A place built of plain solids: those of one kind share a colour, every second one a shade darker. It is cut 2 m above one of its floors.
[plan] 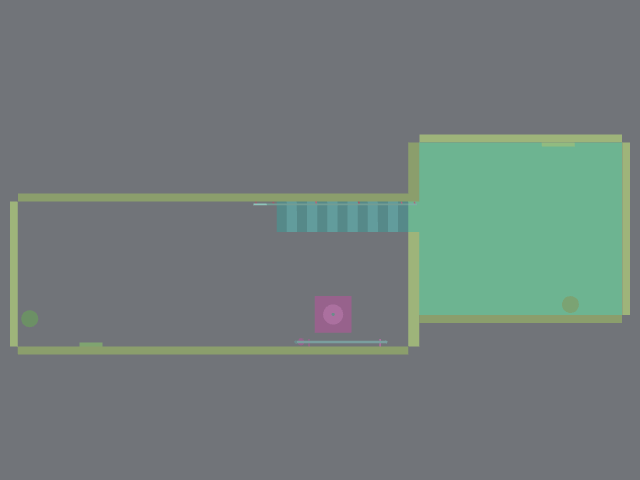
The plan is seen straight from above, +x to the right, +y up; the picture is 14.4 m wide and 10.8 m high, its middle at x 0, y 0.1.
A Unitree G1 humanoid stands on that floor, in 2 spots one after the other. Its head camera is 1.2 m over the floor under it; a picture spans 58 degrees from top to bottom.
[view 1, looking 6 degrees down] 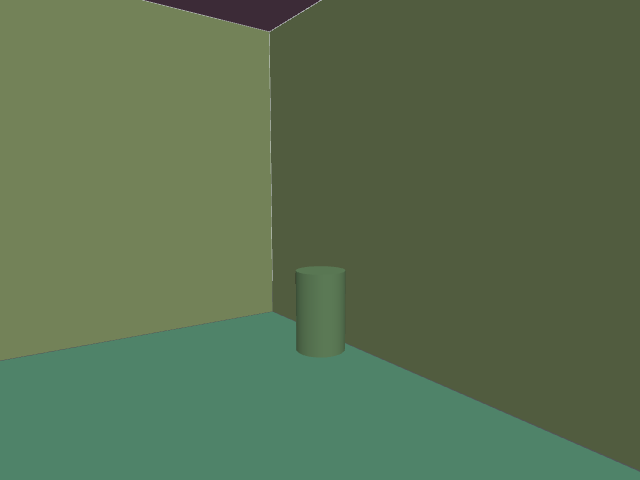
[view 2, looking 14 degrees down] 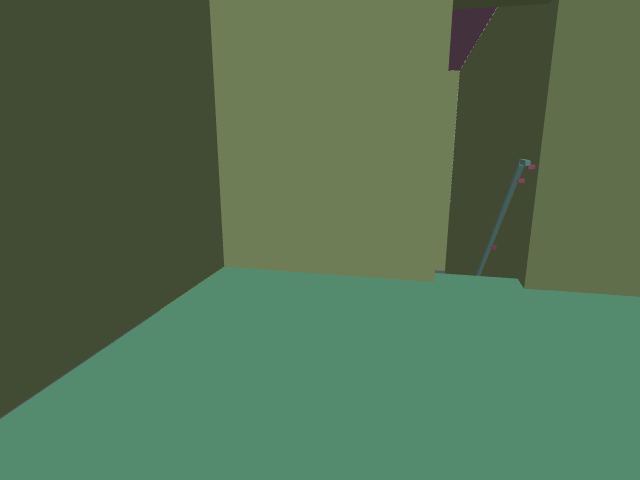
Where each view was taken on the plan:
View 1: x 2.98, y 0.58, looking -36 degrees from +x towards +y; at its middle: wall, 3.71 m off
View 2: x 5.74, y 0.12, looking -167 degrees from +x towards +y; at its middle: wall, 3.71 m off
